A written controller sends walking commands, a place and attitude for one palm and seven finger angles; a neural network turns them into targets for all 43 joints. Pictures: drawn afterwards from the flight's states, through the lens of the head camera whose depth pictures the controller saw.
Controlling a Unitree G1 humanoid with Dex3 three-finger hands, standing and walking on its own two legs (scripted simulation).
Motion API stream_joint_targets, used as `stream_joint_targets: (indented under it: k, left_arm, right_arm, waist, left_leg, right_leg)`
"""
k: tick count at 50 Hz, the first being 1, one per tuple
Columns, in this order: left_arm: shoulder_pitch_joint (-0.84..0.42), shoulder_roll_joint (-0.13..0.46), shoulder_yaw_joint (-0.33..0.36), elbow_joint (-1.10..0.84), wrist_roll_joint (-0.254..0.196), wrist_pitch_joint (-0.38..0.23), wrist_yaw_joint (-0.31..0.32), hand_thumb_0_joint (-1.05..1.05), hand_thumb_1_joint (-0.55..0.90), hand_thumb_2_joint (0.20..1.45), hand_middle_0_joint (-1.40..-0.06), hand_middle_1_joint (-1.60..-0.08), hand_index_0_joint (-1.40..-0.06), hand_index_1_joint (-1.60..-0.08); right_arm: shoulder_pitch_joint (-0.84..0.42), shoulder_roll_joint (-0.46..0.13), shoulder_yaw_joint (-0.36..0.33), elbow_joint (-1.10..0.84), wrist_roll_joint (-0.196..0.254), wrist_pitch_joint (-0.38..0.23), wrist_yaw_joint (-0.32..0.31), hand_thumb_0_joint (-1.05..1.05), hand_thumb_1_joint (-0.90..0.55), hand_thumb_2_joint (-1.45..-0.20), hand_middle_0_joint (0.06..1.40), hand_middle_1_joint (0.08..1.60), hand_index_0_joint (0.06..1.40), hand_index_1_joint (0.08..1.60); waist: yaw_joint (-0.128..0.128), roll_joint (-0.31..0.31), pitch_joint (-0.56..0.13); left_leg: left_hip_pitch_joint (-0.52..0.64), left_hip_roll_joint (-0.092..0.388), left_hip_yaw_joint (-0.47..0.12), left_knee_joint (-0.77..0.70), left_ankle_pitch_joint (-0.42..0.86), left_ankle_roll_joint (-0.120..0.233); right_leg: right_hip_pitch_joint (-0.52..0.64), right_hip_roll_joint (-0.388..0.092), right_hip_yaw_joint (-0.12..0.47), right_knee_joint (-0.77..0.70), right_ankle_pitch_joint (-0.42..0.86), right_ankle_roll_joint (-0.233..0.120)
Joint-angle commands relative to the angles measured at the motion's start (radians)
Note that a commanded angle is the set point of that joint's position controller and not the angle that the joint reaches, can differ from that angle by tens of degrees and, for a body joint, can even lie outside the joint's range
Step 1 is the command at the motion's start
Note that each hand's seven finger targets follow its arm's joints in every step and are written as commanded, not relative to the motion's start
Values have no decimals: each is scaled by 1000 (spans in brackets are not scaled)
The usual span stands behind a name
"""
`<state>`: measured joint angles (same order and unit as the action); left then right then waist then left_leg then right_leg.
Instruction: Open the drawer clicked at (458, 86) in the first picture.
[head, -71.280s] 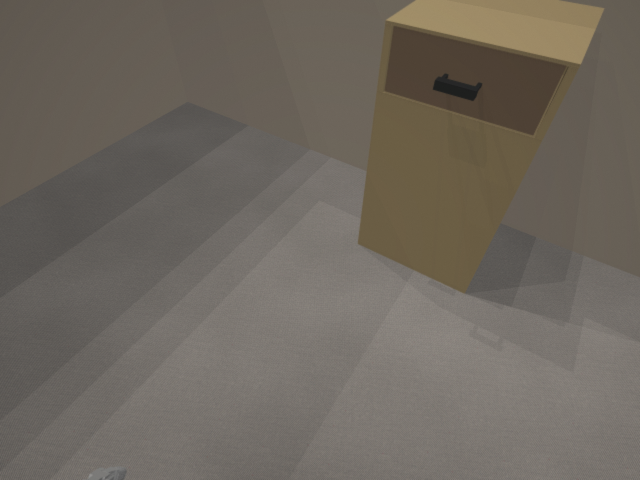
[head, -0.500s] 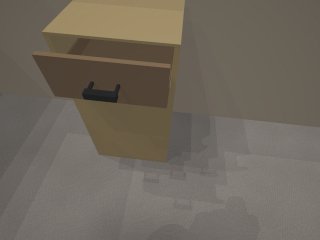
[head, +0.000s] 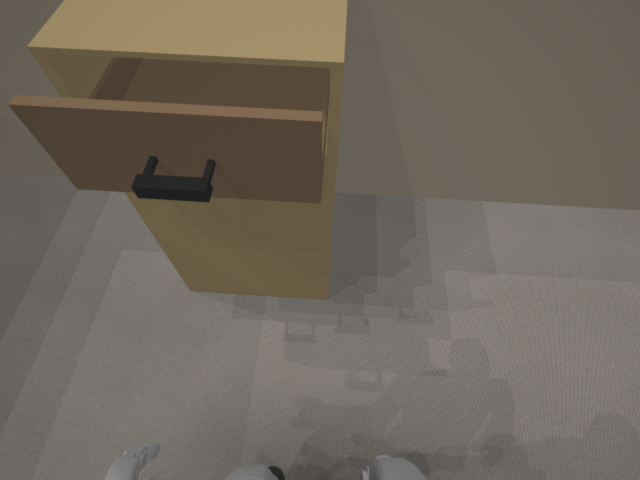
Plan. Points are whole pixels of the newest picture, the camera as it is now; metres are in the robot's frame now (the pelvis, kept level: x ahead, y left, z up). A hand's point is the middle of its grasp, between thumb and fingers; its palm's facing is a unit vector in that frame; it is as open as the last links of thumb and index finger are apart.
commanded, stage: come to a stop and stand still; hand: left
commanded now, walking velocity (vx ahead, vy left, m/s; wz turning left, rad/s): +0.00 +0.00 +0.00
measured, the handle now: (177, 176) +0.51 +0.24 +0.02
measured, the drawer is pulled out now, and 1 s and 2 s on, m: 0.12 0.12 0.12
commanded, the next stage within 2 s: look again from close up in 0.56 s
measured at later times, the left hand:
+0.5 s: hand out of the picture +0.01 +0.16 -0.17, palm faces +0.00 -0.98 -0.22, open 7.3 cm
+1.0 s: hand out of the picture -0.02 +0.13 -0.18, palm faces +0.02 -0.99 -0.15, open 7.3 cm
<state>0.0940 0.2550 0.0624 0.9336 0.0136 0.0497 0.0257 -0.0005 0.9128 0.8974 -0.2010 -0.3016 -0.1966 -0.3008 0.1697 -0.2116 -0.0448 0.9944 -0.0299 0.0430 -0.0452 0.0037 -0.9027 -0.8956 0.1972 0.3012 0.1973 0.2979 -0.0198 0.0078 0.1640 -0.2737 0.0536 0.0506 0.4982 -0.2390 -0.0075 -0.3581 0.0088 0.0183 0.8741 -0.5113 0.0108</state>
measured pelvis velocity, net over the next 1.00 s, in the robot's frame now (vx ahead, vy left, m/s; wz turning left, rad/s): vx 0.00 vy -0.03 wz -0.01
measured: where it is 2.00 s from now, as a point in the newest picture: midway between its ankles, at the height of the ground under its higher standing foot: outside the picture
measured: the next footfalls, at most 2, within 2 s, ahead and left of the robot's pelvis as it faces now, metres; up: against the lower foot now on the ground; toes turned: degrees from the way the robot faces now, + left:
right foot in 0.06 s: +0.02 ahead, -0.14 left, +0.00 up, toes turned -1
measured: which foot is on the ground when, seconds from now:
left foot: down 0.00-1.00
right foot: up 0.00-0.04, down 0.06-1.00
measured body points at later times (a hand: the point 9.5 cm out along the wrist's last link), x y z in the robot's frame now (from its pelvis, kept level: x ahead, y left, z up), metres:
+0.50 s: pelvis -0.02 -0.03 +0.00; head -0.02 -0.03 +0.45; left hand +0.01 +0.21 -0.15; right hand +0.01 -0.26 -0.16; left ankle +0.02 +0.10 -0.74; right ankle -0.02 -0.14 -0.74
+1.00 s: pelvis +0.00 -0.03 +0.00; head +0.00 -0.02 +0.45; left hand -0.02 +0.18 -0.16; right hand -0.01 -0.24 -0.16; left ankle +0.02 +0.10 -0.74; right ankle -0.02 -0.14 -0.74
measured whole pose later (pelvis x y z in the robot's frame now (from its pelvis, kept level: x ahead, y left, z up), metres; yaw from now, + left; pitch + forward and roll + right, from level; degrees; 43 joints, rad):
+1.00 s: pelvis +0.00 -0.03 +0.00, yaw +0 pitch -1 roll +0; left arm 0.34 0.13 -0.01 1.11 0.02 -0.02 0.03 0.00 0.91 0.90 -0.20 -0.30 -0.20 -0.30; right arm 0.29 -0.13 0.01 1.14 -0.01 -0.01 -0.02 0.01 -0.91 -0.90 0.20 0.30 0.20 0.30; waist 0.00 -0.02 0.00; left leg -0.23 0.02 0.04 0.47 -0.22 0.00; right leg -0.17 -0.01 -0.01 0.48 -0.29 0.00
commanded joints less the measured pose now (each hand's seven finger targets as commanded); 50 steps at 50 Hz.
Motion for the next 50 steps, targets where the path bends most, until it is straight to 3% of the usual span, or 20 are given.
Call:
stream_joint_targets:
  k: [1,2,3,4,5,6,7,8,9,10,11,12,13,14,15,17,21,29,50]
  left_arm:
    - [230,101,1,-13,1,-75,16,0,900,900,-200,-300,-200,-300]
    - [163,170,19,-54,12,-70,20,0,900,900,-200,-300,-200,-300]
    - [151,152,-3,-67,19,-71,18,0,900,900,-200,-300,-200,-300]
    - [135,130,-11,-75,23,-68,20,0,900,900,-200,-300,-200,-300]
    - [115,134,0,-75,20,-72,28,0,900,900,-200,-300,-200,-300]
    - [85,127,0,-81,16,-70,31,0,900,900,-200,-300,-200,-300]
    - [82,109,-3,-86,13,-64,32,0,900,900,-200,-300,-200,-300]
    - [71,105,-6,-88,7,-58,30,0,900,900,-200,-300,-200,-300]
    - [84,78,-9,-86,0,-48,27,0,900,900,-200,-300,-200,-300]
    - [119,42,-17,-84,-3,-37,26,0,900,900,-200,-300,-200,-300]
    - [142,31,-22,-70,1,-36,26,0,900,900,-200,-300,-200,-300]
    - [163,34,-26,-52,2,-37,20,0,900,900,-200,-300,-200,-300]
    - [191,30,-27,-35,2,-40,14,0,900,900,-200,-300,-200,-300]
    - [208,28,-30,-25,4,-47,9,0,900,900,-200,-300,-200,-300]
    - [203,33,-31,-22,5,-53,7,0,900,900,-200,-300,-200,-300]
    - [186,41,-28,-26,6,-63,7,0,900,900,-200,-300,-200,-300]
    - [186,40,-35,-8,4,-69,4,0,900,900,-200,-300,-200,-300]
    - [258,26,-48,75,0,-81,2,0,900,900,-200,-300,-200,-300]
    - [318,-31,-56,158,1,-83,12,0,900,900,-200,-300,-200,-300]
  right_arm:
    - [-11,-185,-47,-156,34,-46,22,0,-900,-900,200,300,200,300]
    - [64,-68,-23,-173,22,-44,30,0,-900,-900,200,300,200,300]
    - [76,-49,-18,-160,20,-33,27,0,-900,-900,200,300,200,300]
    - [58,-42,-23,-148,20,-25,31,0,-900,-900,200,300,200,300]
    - [69,-39,-22,-150,18,-21,32,0,-900,-900,200,300,200,300]
    - [102,-44,-21,-153,18,-22,30,0,-900,-900,200,300,200,300]
    - [116,-38,-16,-141,18,-28,29,0,-900,-900,200,300,200,300]
    - [158,-40,-10,-119,18,-36,28,0,-900,-900,200,300,200,300]
    - [170,-68,-8,-107,12,-46,30,0,-900,-900,200,300,200,300]
    - [146,-100,-3,-115,1,-49,29,0,-900,-900,200,300,200,300]
    - [112,-117,-5,-116,0,-53,31,0,-900,-900,200,300,200,300]
    - [69,-117,-1,-119,3,-51,28,0,-900,-900,200,300,200,300]
    - [45,-108,1,-126,5,-50,27,0,-900,-900,200,300,200,300]
    - [46,-99,3,-125,6,-50,28,0,-900,-900,200,300,200,300]
    - [61,-85,2,-119,7,-48,29,0,-900,-900,200,300,200,300]
    - [108,-60,2,-95,6,-46,29,0,-900,-900,200,300,200,300]
    - [144,-58,10,-56,9,-51,31,0,-900,-900,200,300,200,300]
    - [151,-57,28,15,16,-61,28,0,-900,-900,200,300,200,300]
    - [172,-17,36,109,21,-74,16,0,-900,-900,200,300,200,300]
  waist:
    - [67,-9,-404]
    - [14,-289,-341]
    - [20,-229,-285]
    - [3,-85,-225]
    - [-12,-202,-212]
    - [-27,-256,-215]
    - [-29,-234,-192]
    - [-45,-147,-187]
    - [-33,19,-157]
    - [-2,142,-103]
    - [20,248,-68]
    - [37,196,-38]
    - [51,119,-39]
    - [49,47,-63]
    - [34,-3,-68]
    - [4,-42,-109]
    - [-10,-29,-124]
    - [11,-20,-97]
    - [24,-1,-91]
  left_leg:
    - [163,103,-48,265,419,32]
    - [-174,-39,11,338,-160,-13]
    - [-178,-29,-26,401,-280,-15]
    - [-150,-48,-17,416,-264,-12]
    - [-178,-41,-14,409,-248,-7]
    - [-154,-27,-15,344,-216,4]
    - [-84,-34,3,243,-151,5]
    - [20,-26,-6,120,11,12]
    - [62,40,-93,43,166,38]
    - [-16,137,-188,-58,152,86]
    - [-99,171,-266,-144,91,121]
    - [-150,160,-259,-165,-12,126]
    - [-178,129,-222,-157,-115,110]
    - [-152,86,-180,-131,-173,83]
    - [-116,45,-134,-95,-191,60]
    - [-15,15,-88,-50,-129,41]
    - [47,26,-86,-72,-88,38]
    - [22,32,-87,-105,-24,36]
    - [43,44,-85,-113,82,41]
  right_leg:
    - [212,-92,42,-503,543,-10]
    - [324,-296,287,-431,949,-101]
    - [264,-341,226,-402,938,-187]
    - [177,-264,179,-396,885,-175]
    - [172,-247,186,-373,903,-175]
    - [177,-226,129,-350,887,-171]
    - [112,-215,115,-332,821,-156]
    - [42,-190,97,-311,675,-121]
    - [-30,-112,56,-282,456,-72]
    - [-19,-43,-2,-277,206,-38]
    - [33,-19,-36,-244,88,-25]
    - [67,-18,-29,-252,111,-31]
    - [102,-29,-13,-296,158,-37]
    - [101,-39,21,-357,183,-44]
    - [67,-60,67,-418,153,-54]
    - [13,-95,115,-497,89,-65]
    - [-5,-93,106,-530,82,-60]
    - [63,-99,90,-535,184,-55]
    - [114,-94,55,-494,325,-49]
